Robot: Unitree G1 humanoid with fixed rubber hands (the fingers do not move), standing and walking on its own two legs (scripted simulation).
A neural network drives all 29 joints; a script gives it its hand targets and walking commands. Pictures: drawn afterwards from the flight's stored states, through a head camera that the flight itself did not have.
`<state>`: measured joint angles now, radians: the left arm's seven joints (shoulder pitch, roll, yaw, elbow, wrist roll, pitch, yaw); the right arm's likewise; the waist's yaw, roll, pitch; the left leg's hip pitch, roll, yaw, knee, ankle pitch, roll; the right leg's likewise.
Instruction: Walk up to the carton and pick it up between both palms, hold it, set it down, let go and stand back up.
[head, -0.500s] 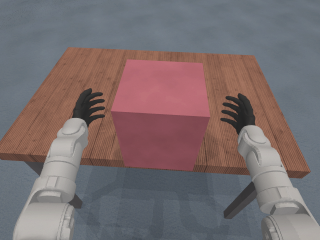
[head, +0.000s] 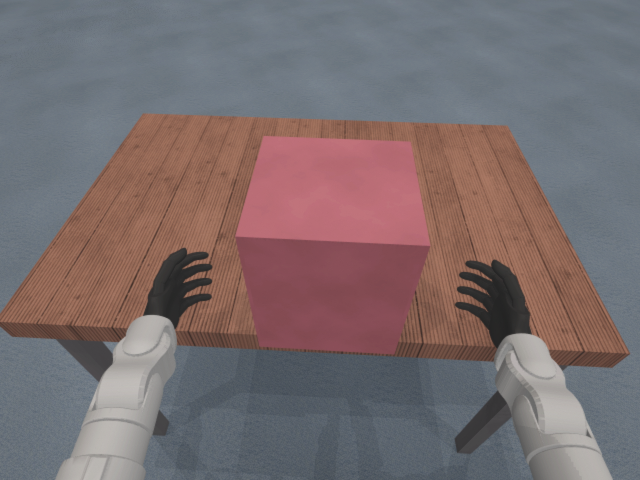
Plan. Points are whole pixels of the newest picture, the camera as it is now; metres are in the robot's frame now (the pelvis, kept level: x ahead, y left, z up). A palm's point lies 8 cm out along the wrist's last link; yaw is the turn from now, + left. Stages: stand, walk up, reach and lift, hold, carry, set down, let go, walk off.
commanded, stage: set down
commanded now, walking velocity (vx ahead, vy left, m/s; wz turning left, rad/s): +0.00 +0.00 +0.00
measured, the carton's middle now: (331, 249) +0.43 +0.02 +0.05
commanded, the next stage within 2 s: let go in 0.86 s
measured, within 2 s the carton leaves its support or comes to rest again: neither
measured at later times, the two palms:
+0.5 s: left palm (162, 379) +0.25 +0.23 +0.00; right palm (509, 389) +0.25 -0.20 +0.00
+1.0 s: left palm (159, 443) +0.18 +0.23 -0.05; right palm (507, 457) +0.19 -0.21 -0.05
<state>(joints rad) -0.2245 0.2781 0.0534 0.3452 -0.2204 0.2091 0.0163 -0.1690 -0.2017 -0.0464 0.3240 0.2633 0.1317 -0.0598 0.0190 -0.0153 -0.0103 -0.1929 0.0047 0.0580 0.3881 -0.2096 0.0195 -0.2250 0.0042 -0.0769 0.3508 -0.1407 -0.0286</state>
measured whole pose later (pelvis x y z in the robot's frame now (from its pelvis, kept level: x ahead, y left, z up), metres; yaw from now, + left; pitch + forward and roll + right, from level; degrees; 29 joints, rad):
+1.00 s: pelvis +0.00 +0.01 +0.00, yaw -1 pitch -3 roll -1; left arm 0.18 0.22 -0.04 0.37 -0.10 0.12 0.04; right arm 0.19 -0.17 -0.02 0.45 0.08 -0.05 0.01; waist 0.03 0.01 0.09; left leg -0.13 0.00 0.07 0.44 -0.25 0.03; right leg -0.16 0.00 -0.06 0.40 -0.18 -0.02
